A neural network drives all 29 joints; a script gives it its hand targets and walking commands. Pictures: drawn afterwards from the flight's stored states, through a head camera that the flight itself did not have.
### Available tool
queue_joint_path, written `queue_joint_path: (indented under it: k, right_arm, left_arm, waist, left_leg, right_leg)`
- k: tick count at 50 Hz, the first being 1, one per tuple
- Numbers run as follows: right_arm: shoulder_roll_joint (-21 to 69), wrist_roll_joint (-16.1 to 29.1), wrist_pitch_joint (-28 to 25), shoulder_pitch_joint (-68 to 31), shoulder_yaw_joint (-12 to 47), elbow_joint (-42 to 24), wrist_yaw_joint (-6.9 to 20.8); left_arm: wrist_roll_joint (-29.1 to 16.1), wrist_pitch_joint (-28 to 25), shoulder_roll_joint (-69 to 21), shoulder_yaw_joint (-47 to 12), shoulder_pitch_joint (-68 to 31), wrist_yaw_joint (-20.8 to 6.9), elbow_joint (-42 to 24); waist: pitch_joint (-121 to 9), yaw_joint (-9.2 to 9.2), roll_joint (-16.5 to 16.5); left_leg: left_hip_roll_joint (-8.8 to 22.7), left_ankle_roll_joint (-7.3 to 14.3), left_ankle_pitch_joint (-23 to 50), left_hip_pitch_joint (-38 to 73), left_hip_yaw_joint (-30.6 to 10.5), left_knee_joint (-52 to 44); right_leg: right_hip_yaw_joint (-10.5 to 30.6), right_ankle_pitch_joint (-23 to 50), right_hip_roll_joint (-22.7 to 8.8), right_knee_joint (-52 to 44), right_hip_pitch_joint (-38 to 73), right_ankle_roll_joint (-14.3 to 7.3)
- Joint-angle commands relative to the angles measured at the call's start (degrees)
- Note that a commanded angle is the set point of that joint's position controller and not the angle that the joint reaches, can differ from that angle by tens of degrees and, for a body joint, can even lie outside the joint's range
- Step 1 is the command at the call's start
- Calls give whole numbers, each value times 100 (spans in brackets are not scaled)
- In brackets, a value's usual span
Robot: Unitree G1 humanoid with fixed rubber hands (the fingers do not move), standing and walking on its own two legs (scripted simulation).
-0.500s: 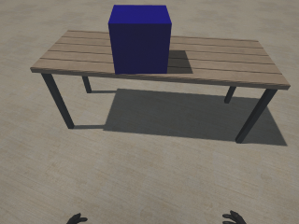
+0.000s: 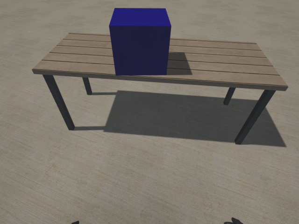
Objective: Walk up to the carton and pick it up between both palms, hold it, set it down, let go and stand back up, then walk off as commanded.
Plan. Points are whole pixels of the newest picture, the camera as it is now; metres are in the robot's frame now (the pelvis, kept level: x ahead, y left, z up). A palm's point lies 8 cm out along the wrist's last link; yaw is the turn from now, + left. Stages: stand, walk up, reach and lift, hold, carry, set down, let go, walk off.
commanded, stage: walk up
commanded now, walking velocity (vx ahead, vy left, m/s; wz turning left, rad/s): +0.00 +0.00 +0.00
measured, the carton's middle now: (140, 41) +1.11 +0.09 +0.01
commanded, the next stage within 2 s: none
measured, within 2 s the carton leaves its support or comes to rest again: neither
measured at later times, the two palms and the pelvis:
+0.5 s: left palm out of the picture +0.06 +0.35 -0.12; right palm out of the picture +0.14 -0.23 -0.08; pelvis +0.05 +0.07 +0.00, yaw +1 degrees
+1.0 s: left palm (39, 215) +0.18 +0.32 -0.09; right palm (243, 219) +0.20 -0.27 -0.12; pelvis +0.13 +0.03 +0.00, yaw +1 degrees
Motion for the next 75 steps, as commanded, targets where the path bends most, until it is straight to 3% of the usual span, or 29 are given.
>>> queue_joint_path:
  k: [1,3,4,5,7,9,15,17,18,19,20,21,24,28,39,42,43,44,45,46,51,62,65,69,71,72,73,74,75]
  right_arm:
    - [-1523,-122,-333,-370,-503,-111,-26]
    - [-1545,-122,-336,-407,-480,-60,-33]
    - [-2118,-324,-321,66,-797,-437,159]
    - [-2034,-385,-261,-54,-813,-456,223]
    - [-1788,-428,-206,-117,-836,-544,299]
    - [-1786,-430,-244,-302,-817,-672,318]
    - [-1757,-222,-343,26,-866,-653,444]
    - [-1767,-201,-428,960,-948,-296,378]
    - [-2173,-272,-478,1736,-1094,-21,279]
    - [-2551,-294,-469,1659,-1143,-75,217]
    - [-2648,-180,-430,1327,-1147,-299,195]
    - [-2672,-174,-405,977,-1124,-321,184]
    - [-2204,-121,-423,620,-994,-334,159]
    - [-2109,-102,-457,1010,-917,-290,155]
    - [-2289,-109,-293,1188,-992,-363,166]
    - [-2142,-90,-227,520,-909,-561,206]
    - [-1815,-30,-211,484,-810,-647,217]
    - [-1346,-5,-218,770,-655,-757,247]
    - [-1473,-55,-164,987,-624,-720,249]
    - [-2124,-167,-89,493,-764,-637,213]
    - [-1891,-111,24,749,-779,-302,328]
    - [-2090,-254,104,46,-880,-500,372]
    - [-2022,-287,-19,-115,-868,-633,377]
    - [-1989,-247,-220,-209,-881,-754,362]
    - [-1923,-197,-334,303,-920,-578,350]
    - [-2058,-217,-384,1175,-1014,-250,304]
    - [-2399,-220,-424,1848,-1164,46,231]
    - [-2643,-228,-397,1579,-1165,-82,192]
    - [-2852,-127,-369,1362,-1184,-293,186]
  left_arm:
    - [161,-189,1727,526,-451,21,-258]
    - [145,-182,1700,508,-379,7,-221]
    - [137,-338,2342,793,630,-43,-349]
    - [185,-373,2531,847,822,-46,-266]
    - [263,-419,2738,986,1093,-27,-182]
    - [218,-537,2688,977,1255,71,-281]
    - [271,-522,2688,906,872,57,-581]
    - [210,-458,2423,783,306,53,-725]
    - [161,-447,1848,615,399,58,-796]
    - [76,-432,1477,431,523,81,-827]
    - [143,-347,2041,535,545,111,-709]
    - [105,-324,2355,575,723,92,-521]
    - [69,-280,2273,625,1094,-3,-230]
    - [44,-220,2189,609,951,-23,-243]
    - [131,-345,2187,572,7,-12,-505]
    - [101,-545,2071,610,970,52,-251]
    - [131,-622,2286,743,1833,110,-1]
    - [155,-662,2800,881,2142,174,-39]
    - [116,-654,2991,895,1902,196,-175]
    - [53,-607,3116,907,1811,207,-103]
    - [72,-614,2540,729,1319,243,-284]
    - [159,-634,2774,853,1684,274,-351]
    - [156,-647,2879,886,1749,266,-376]
    - [148,-659,3053,881,1637,275,-408]
    - [94,-596,2953,783,1240,282,-423]
    - [86,-560,2675,679,983,269,-483]
    - [63,-540,1978,467,1336,238,-415]
    - [21,-499,1568,306,1502,221,-398]
    - [61,-404,2144,463,1338,251,-268]
  waist:
    - [-195,26,128]
    - [-225,70,156]
    - [-476,104,404]
    - [-43,148,182]
    - [384,272,-821]
    - [643,426,-454]
    - [-59,79,-835]
    - [-359,-542,-507]
    - [-702,-861,1066]
    - [-344,-755,1832]
    - [-186,-693,933]
    - [273,-535,729]
    - [611,-242,708]
    - [527,-253,636]
    - [567,-472,513]
    - [-62,186,399]
    - [-570,598,-299]
    - [-877,615,-1513]
    - [-681,318,-1389]
    - [-442,426,-602]
    - [92,131,-628]
    - [356,302,-295]
    - [392,335,-525]
    - [224,283,-651]
    - [-154,-99,-600]
    - [-616,-555,-202]
    - [-979,-707,1067]
    - [-620,-496,1907]
    - [-276,-562,1239]
  left_leg:
    - [579,413,268,33,-801,-1164]
    - [578,415,264,20,-799,-1214]
    - [419,669,-1978,-174,-946,-871]
    - [331,693,-2727,-836,-1029,-554]
    - [-90,313,-1751,-1946,-44,1093]
    - [380,200,-1039,-2824,-386,1586]
    - [314,280,-1010,-1397,-139,358]
    - [179,481,-45,694,-135,-933]
    - [646,544,-848,2114,-1462,-1922]
    - [1645,689,-1385,2331,-3489,-2581]
    - [1915,765,-2646,1783,-3983,-2801]
    - [1911,672,-3141,1175,-3833,-2995]
    - [1291,255,-927,838,-2479,-2781]
    - [1066,191,1057,898,-1859,-2436]
    - [1492,1246,1397,1443,-1814,-1751]
    - [1096,1150,2958,823,-823,-235]
    - [603,842,2796,187,-362,1256]
    - [-81,395,708,-1103,-23,2398]
    - [-406,138,-1129,-2234,-42,2814]
    - [-199,205,-1185,-2366,-587,3133]
    - [199,158,25,-2113,-486,2825]
    - [517,-22,320,-2824,-594,2161]
    - [618,11,-228,-2918,-565,1710]
    - [679,225,-936,-2276,-502,846]
    - [511,377,-438,-940,-224,-280]
    - [288,404,-43,669,-275,-913]
    - [541,317,-468,1825,-1190,-1218]
    - [1502,479,-1008,1887,-2941,-1799]
    - [1962,597,-2496,1139,-4039,-2758]
  right_leg:
    - [632,360,-531,-1037,9,-399]
    - [597,354,-500,-1038,66,-381]
    - [1014,-1908,-590,-1007,182,-681]
    - [1633,-2889,-858,-1277,58,-847]
    - [3127,-3799,-1892,-2421,576,-1323]
    - [3647,-2547,-2370,-2529,1235,-1776]
    - [2094,-614,-1793,-1711,661,-1378]
    - [1043,-61,-1236,-445,-767,-922]
    - [191,-66,-323,1549,-1913,-497]
    - [12,-1070,472,2648,-3158,-135]
    - [454,-1104,195,2842,-3141,-186]
    - [686,-733,-39,2889,-3040,-256]
    - [559,130,-282,2591,-2390,-172]
    - [388,401,-247,2416,-2018,-100]
    - [-124,-625,-320,508,-1657,-75]
    - [-332,227,-86,-1210,260,-299]
    - [44,690,-172,-1701,1510,-334]
    - [1998,765,-1369,-1762,2501,-572]
    - [3852,13,-2255,-2212,2740,-927]
    - [4426,-621,-2440,-2369,2181,-1218]
    - [2141,1089,-1534,-1984,1184,-500]
    - [2584,-1669,-1757,-2295,923,-925]
    - [2525,-853,-1948,-1975,1065,-1456]
    - [2204,1153,-2167,-1184,890,-1566]
    - [1474,1954,-1934,-485,300,-1316]
    - [863,2203,-1422,677,-399,-961]
    - [281,1349,-722,2268,-1445,-529]
    - [28,-937,-16,3097,-2646,-159]
    - [326,-1093,149,3388,-2801,-187]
